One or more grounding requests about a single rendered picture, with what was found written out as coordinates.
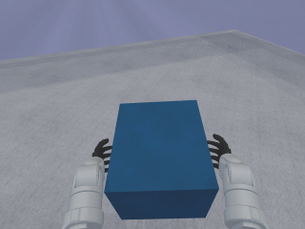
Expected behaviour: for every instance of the robot left hand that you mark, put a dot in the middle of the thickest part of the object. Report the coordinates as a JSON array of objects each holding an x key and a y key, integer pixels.
[{"x": 99, "y": 150}]

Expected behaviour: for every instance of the carton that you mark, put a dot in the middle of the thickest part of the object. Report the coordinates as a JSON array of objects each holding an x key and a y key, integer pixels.
[{"x": 160, "y": 165}]

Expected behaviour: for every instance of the left robot forearm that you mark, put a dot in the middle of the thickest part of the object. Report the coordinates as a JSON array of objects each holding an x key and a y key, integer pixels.
[{"x": 85, "y": 207}]

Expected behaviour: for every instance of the robot right hand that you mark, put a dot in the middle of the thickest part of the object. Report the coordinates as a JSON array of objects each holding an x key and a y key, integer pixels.
[{"x": 223, "y": 148}]

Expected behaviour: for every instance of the right robot forearm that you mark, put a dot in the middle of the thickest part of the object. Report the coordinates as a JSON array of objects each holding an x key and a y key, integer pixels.
[{"x": 242, "y": 207}]

